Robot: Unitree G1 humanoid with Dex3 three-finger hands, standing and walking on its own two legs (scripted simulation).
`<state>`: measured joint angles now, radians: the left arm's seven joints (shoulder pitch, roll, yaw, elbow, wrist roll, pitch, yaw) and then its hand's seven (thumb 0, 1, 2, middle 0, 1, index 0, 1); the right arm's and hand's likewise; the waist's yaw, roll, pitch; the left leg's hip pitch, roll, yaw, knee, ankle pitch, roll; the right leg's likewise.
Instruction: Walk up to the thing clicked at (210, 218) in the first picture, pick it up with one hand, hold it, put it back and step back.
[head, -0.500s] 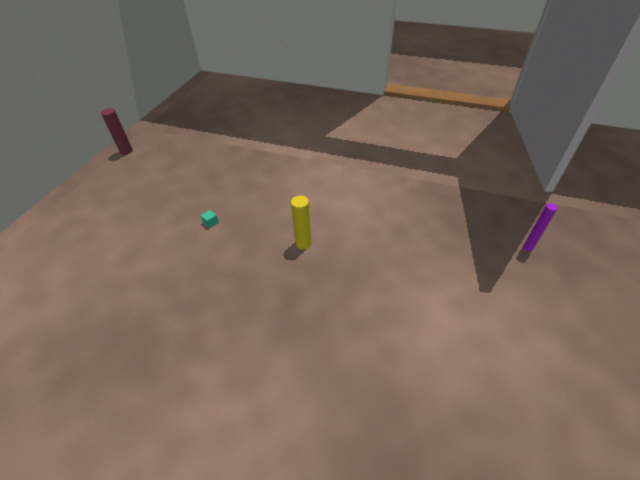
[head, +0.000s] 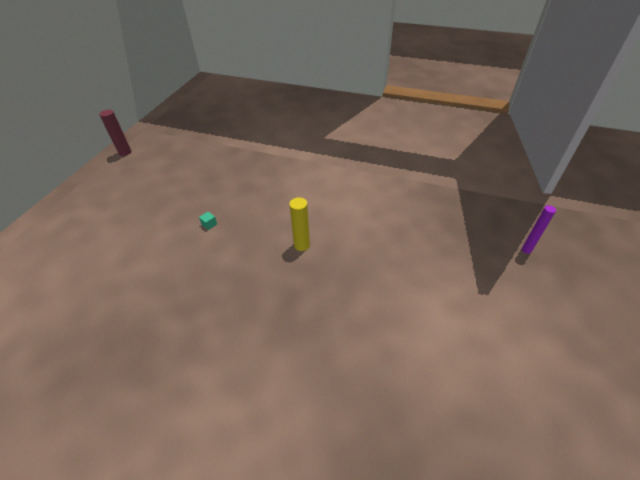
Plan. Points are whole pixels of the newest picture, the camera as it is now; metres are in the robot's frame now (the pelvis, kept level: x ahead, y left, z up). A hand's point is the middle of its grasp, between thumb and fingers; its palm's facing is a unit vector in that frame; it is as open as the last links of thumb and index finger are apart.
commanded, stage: stand
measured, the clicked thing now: (208, 220) +1.33 +0.55 -0.76
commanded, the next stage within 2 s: walk up in 0.62 s
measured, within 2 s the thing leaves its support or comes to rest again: neither
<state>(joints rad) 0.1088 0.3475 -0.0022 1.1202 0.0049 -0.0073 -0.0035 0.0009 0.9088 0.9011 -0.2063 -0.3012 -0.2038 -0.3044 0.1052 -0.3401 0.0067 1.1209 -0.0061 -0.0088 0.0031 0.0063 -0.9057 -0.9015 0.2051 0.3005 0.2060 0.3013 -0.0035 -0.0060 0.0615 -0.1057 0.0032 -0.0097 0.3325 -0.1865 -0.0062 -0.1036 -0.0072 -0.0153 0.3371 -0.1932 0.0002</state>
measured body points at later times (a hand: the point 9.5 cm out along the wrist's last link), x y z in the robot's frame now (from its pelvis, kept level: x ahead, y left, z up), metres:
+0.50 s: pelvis +0.01 +0.00 +0.00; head +0.02 +0.00 +0.45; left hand +0.08 +0.30 -0.13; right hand +0.08 -0.30 -0.13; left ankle +0.00 +0.12 -0.75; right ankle +0.00 -0.12 -0.75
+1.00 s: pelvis -0.02 -0.07 -0.01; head +0.02 -0.06 +0.44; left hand -0.01 +0.27 -0.11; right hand +0.17 -0.34 -0.13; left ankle -0.03 +0.07 -0.69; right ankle +0.00 -0.16 -0.75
